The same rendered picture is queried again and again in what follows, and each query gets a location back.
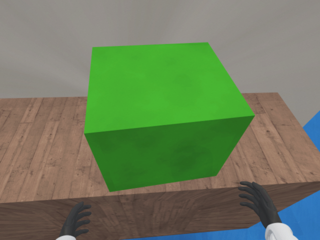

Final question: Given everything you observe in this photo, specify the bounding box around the right robot forearm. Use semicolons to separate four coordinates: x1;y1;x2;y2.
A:
265;223;298;240

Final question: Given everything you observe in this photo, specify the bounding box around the carton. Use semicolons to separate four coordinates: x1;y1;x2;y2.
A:
84;42;255;192

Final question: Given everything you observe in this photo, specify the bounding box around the robot right hand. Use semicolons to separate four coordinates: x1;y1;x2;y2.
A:
238;181;282;229

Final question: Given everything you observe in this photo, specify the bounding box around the pedestal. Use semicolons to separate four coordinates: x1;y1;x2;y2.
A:
0;92;320;240

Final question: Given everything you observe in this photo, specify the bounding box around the robot left hand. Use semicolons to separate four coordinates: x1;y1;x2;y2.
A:
59;201;92;238

